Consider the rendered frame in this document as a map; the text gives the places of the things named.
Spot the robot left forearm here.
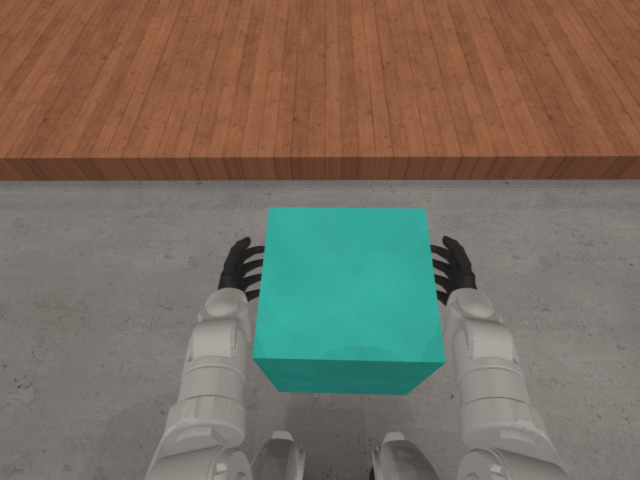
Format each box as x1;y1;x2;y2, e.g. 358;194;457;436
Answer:
144;288;253;480

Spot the right robot upper arm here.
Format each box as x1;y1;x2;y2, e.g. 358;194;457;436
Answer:
456;446;572;480

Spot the robot shin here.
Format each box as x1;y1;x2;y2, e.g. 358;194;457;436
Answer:
271;430;294;442
381;432;405;446

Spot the robot left shin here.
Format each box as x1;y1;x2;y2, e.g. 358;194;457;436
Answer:
271;430;294;442

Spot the left robot upper arm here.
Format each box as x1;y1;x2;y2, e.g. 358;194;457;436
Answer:
145;444;253;480

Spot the robot right hand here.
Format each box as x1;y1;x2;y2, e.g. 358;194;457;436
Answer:
430;236;477;306

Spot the robot right shin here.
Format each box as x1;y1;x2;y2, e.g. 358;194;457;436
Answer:
381;432;405;446

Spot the carton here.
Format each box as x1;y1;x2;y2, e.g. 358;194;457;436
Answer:
252;207;446;395

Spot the robot left hand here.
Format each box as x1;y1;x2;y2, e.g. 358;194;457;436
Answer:
218;237;265;302

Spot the robot right forearm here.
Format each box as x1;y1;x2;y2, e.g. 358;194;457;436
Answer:
443;288;572;479

